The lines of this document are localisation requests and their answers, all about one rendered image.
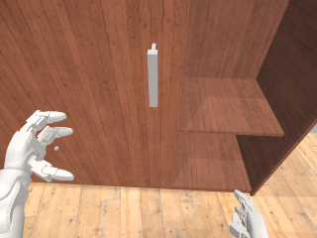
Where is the right robot hand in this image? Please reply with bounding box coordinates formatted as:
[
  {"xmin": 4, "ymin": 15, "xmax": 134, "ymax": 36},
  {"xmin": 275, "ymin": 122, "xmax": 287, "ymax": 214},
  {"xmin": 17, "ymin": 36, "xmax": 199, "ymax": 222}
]
[{"xmin": 229, "ymin": 189, "xmax": 269, "ymax": 238}]

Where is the left robot hand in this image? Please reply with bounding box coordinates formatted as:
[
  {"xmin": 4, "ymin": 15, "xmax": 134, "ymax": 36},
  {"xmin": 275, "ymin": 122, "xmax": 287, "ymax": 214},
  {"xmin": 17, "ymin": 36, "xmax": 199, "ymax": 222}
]
[{"xmin": 4, "ymin": 110, "xmax": 74, "ymax": 182}]

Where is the robot left forearm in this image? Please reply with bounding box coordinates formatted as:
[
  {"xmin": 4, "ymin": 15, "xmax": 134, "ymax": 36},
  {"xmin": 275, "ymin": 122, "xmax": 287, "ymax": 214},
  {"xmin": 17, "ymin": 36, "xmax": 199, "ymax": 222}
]
[{"xmin": 0, "ymin": 168, "xmax": 33, "ymax": 238}]

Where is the handle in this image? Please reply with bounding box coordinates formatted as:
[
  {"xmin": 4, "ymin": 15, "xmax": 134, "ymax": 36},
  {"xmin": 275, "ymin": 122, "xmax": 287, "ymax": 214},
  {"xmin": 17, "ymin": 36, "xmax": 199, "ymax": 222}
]
[{"xmin": 147, "ymin": 43, "xmax": 159, "ymax": 107}]

